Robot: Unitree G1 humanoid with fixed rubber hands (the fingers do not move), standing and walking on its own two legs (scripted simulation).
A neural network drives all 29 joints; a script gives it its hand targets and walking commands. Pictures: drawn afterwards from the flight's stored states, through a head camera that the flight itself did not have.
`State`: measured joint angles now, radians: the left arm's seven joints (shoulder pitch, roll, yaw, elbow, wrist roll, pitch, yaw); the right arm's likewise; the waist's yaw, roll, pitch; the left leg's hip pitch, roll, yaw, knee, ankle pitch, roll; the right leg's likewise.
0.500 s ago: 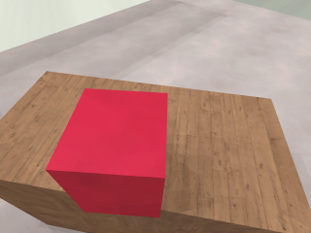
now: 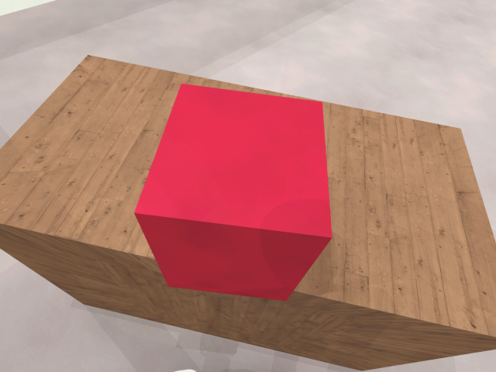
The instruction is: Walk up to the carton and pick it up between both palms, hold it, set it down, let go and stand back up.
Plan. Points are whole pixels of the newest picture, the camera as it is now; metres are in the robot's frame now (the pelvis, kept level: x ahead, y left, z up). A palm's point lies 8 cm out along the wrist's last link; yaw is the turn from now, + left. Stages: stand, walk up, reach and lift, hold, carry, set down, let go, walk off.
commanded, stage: walk up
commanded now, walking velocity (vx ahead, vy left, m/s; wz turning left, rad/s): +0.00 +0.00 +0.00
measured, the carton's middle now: (238, 202) +0.36 +0.02 +0.06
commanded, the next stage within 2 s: none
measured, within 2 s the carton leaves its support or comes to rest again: neither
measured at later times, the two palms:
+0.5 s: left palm out of the picture -0.03 +0.25 -0.13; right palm out of the picture -0.05 -0.15 -0.14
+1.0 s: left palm out of the picture -0.04 +0.24 -0.14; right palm out of the picture -0.07 -0.20 -0.13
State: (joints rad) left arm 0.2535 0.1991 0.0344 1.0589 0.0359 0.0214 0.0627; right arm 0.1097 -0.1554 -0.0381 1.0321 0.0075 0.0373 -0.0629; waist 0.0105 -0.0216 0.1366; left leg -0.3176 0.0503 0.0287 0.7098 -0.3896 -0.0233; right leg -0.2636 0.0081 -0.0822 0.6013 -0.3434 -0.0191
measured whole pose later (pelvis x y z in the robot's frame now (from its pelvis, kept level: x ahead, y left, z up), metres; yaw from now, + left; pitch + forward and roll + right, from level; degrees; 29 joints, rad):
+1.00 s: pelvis -0.05 +0.02 +0.01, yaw -6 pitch -2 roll -1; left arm 0.26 0.14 0.03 1.12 0.01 0.05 0.04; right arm 0.23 -0.13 -0.02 1.08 -0.01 -0.01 -0.08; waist -0.02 -0.01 0.14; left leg -0.26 0.05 0.15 0.57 -0.27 0.05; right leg -0.37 0.01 -0.07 0.98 -0.56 0.02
